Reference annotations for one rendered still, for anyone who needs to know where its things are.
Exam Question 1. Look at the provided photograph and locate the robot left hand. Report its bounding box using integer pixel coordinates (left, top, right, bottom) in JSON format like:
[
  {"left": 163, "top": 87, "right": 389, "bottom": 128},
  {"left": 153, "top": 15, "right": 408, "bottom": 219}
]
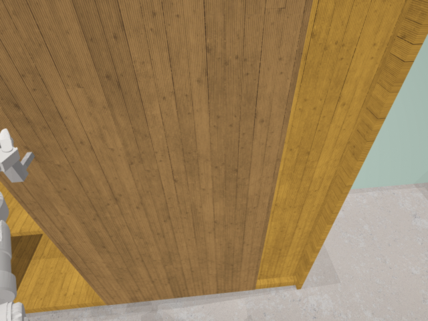
[{"left": 0, "top": 128, "right": 20, "bottom": 172}]

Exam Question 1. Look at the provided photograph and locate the robot left upper arm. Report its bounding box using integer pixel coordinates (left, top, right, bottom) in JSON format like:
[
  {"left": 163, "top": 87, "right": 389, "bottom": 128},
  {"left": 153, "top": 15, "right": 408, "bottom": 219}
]
[{"left": 0, "top": 302, "right": 29, "bottom": 321}]

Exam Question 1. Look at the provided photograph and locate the left robot forearm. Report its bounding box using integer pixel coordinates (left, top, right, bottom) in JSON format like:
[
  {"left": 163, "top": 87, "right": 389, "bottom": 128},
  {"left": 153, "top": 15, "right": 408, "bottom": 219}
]
[{"left": 0, "top": 192, "right": 17, "bottom": 305}]

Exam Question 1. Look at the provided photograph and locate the wardrobe door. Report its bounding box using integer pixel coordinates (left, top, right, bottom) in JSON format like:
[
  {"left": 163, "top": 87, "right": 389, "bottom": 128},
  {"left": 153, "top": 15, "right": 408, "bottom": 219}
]
[
  {"left": 0, "top": 0, "right": 313, "bottom": 306},
  {"left": 257, "top": 0, "right": 412, "bottom": 280}
]

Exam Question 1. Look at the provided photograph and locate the handle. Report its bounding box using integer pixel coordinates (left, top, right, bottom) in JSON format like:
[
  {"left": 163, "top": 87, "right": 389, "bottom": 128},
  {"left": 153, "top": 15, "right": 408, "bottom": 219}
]
[{"left": 0, "top": 145, "right": 35, "bottom": 183}]

